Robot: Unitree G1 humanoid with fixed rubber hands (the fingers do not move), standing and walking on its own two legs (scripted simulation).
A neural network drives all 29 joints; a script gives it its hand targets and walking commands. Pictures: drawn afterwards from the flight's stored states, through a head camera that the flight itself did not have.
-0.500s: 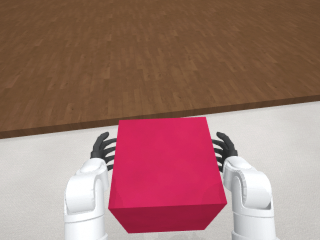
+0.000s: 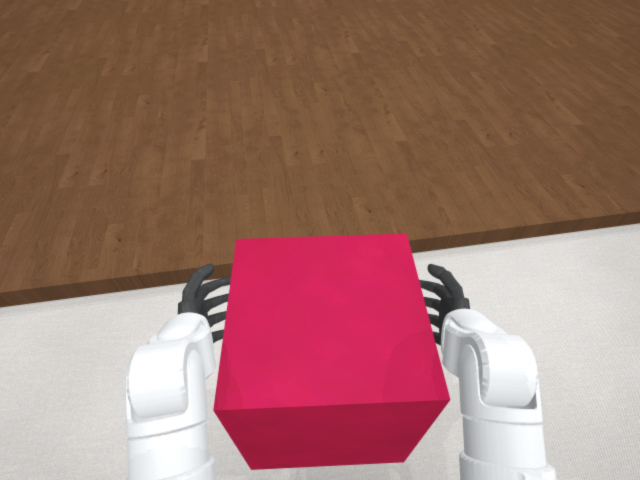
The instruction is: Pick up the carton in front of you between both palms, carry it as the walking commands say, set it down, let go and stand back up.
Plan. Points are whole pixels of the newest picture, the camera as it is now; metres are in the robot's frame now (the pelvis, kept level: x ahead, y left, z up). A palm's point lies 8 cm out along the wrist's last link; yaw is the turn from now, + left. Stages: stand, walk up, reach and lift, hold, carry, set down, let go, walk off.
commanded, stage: carry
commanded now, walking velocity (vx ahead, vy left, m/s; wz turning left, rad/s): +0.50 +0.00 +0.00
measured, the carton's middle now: (325, 357) +0.27 +0.00 -0.01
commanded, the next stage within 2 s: none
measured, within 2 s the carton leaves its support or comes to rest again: neither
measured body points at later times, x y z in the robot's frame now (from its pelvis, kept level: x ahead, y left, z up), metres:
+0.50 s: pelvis +0.34 -0.04 +0.01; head +0.37 -0.05 +0.46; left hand +0.62 +0.14 +0.10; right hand +0.65 -0.16 +0.09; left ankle +0.21 +0.08 -0.63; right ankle +0.39 -0.10 -0.73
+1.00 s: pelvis +0.67 +0.03 +0.00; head +0.74 +0.05 +0.44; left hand +1.07 +0.18 +0.11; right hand +1.06 -0.12 +0.12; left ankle +0.71 +0.08 -0.73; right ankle +0.57 -0.11 -0.62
